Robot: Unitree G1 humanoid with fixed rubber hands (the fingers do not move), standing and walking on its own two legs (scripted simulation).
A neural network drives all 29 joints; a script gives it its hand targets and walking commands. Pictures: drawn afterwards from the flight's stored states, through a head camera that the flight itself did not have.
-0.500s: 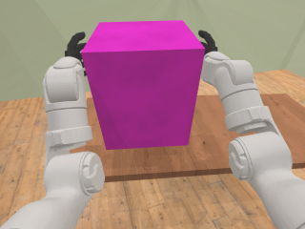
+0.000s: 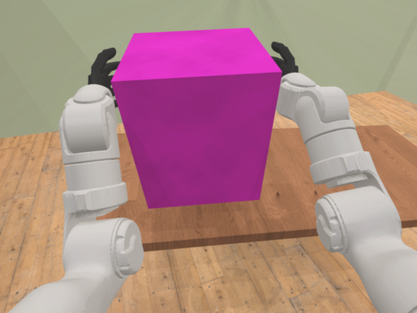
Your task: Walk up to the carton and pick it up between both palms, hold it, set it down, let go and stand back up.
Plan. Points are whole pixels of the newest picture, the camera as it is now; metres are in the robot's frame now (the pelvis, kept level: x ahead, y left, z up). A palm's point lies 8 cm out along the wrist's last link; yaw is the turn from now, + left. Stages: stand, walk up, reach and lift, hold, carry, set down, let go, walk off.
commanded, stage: hold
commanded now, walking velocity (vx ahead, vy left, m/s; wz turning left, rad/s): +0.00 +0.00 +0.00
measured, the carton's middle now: (198, 118) +0.37 +0.00 +0.25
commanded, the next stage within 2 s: none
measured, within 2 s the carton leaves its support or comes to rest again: neither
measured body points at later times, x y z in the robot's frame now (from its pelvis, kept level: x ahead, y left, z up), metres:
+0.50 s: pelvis +0.00 +0.00 +0.00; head -0.08 +0.02 +0.44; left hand +0.38 +0.16 +0.32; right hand +0.38 -0.15 +0.33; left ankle +0.02 +0.12 -0.75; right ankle -0.01 -0.11 -0.75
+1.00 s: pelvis +0.00 +0.00 +0.00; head -0.08 +0.03 +0.44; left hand +0.37 +0.15 +0.31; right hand +0.37 -0.15 +0.33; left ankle +0.02 +0.12 -0.75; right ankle -0.01 -0.11 -0.75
